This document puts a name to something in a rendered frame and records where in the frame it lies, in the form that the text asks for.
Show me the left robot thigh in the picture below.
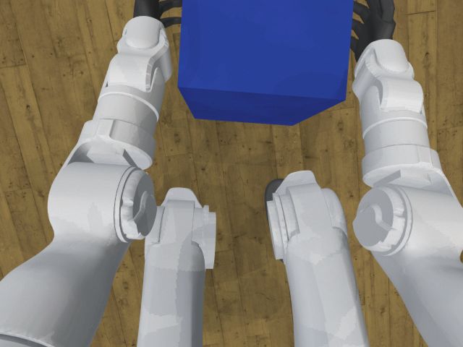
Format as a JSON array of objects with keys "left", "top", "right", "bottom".
[{"left": 137, "top": 200, "right": 216, "bottom": 347}]

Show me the left robot upper arm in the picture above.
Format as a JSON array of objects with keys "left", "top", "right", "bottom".
[{"left": 0, "top": 162, "right": 157, "bottom": 347}]

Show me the right robot forearm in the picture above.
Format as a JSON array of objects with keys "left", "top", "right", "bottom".
[{"left": 352, "top": 39, "right": 459, "bottom": 202}]

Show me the robot thigh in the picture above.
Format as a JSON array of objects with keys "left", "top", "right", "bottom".
[
  {"left": 137, "top": 200, "right": 216, "bottom": 347},
  {"left": 267, "top": 183, "right": 370, "bottom": 347}
]

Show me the carton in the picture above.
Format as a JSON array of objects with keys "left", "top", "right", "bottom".
[{"left": 177, "top": 0, "right": 354, "bottom": 126}]

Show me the right robot hand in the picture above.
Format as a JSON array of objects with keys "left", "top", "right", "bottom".
[{"left": 350, "top": 0, "right": 396, "bottom": 62}]

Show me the right robot thigh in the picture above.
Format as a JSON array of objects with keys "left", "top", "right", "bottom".
[{"left": 267, "top": 183, "right": 370, "bottom": 347}]

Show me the right robot upper arm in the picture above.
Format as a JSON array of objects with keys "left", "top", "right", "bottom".
[{"left": 353, "top": 184, "right": 463, "bottom": 347}]

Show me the left robot forearm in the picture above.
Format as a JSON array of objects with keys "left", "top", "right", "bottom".
[{"left": 48, "top": 16, "right": 172, "bottom": 222}]

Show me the left robot hand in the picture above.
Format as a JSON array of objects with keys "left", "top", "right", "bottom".
[{"left": 133, "top": 0, "right": 182, "bottom": 28}]

